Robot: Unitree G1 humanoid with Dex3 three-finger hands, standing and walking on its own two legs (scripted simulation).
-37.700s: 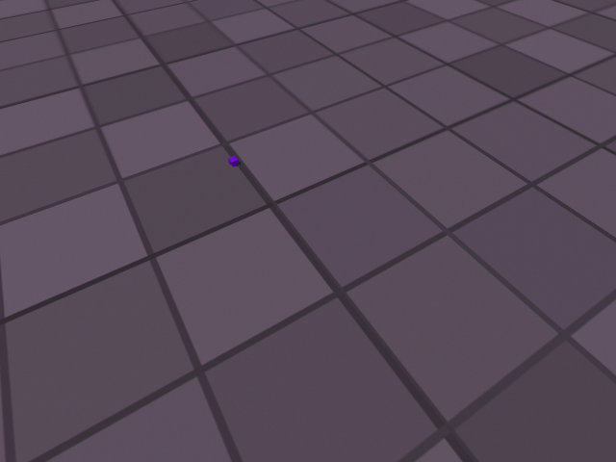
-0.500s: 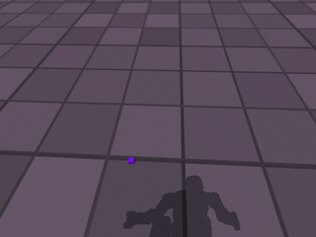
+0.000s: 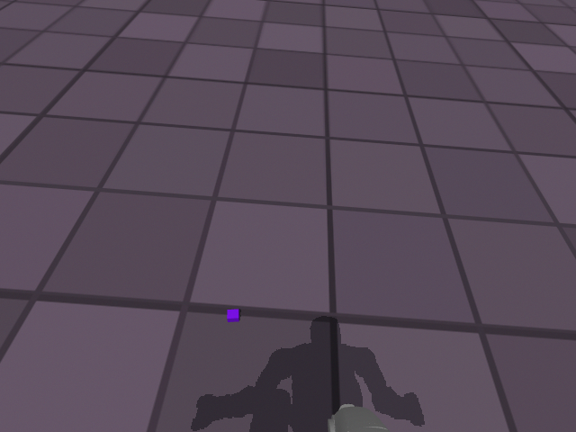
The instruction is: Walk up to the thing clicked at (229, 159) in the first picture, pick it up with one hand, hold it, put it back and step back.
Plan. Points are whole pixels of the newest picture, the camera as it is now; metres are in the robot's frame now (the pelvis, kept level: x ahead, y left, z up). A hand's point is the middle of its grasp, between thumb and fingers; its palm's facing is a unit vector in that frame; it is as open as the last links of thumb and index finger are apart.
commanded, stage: walk up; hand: left
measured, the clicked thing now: (233, 315) +0.63 +0.17 -0.76
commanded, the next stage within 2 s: none
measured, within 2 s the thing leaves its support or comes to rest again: neither
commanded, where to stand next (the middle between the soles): +0.25 -0.07 m, yaw +1 degrees
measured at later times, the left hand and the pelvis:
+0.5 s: hand (186, 368) +0.25 +0.18 -0.14, palm faces -0.03 -0.93 -0.35, open 7.4 cm; pelvis +0.17 -0.07 -0.01, yaw -1 degrees
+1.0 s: hand (178, 406) +0.20 +0.19 -0.16, palm faces -0.01 -0.90 -0.43, open 7.4 cm; pelvis +0.16 -0.09 -0.02, yaw -1 degrees
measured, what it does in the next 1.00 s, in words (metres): walks ahead: right foot, then left foot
